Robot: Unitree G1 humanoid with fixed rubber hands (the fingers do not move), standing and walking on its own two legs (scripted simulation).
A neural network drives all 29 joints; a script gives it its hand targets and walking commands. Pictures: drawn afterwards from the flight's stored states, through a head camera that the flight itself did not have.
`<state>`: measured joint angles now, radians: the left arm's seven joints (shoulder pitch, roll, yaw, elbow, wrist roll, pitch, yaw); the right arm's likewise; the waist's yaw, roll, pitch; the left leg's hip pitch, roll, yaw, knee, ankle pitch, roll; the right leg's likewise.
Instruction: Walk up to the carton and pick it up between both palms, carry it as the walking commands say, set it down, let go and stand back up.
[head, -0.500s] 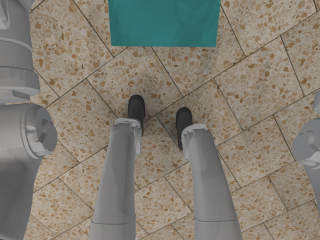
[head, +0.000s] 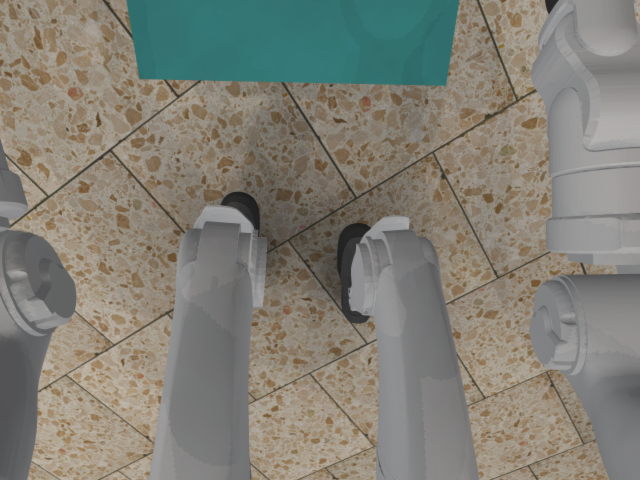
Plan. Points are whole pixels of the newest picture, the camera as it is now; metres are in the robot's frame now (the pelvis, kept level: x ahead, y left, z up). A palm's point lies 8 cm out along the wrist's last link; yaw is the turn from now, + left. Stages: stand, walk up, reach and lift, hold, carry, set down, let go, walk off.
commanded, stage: reach and lift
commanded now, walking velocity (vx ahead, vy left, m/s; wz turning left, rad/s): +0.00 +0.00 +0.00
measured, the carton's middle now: out of the picture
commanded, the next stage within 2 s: none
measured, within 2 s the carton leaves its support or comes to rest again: neither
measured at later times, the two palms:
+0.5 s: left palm (73, 2) +0.49 +0.26 -0.34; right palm (498, 28) +0.47 -0.19 -0.34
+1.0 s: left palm out of the picture +0.52 +0.23 -0.35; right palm out of the picture +0.51 -0.20 -0.34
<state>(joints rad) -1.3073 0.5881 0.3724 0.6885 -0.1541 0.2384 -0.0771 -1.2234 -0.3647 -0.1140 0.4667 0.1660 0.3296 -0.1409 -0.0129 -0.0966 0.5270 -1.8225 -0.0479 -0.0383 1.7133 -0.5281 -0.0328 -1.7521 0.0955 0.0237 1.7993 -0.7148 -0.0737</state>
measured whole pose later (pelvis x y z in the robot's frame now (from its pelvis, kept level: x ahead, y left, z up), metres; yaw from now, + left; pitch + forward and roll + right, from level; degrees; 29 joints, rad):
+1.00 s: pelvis -0.05 +0.04 -0.18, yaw -5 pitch +33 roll +0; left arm -1.55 0.47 0.17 1.08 -0.24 0.15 0.09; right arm -1.54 -0.51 -0.09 0.99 0.26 0.14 -0.08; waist 0.03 0.02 0.53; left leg -2.29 0.04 0.03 2.26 -0.55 0.04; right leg -2.20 0.04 -0.01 2.34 -0.72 0.01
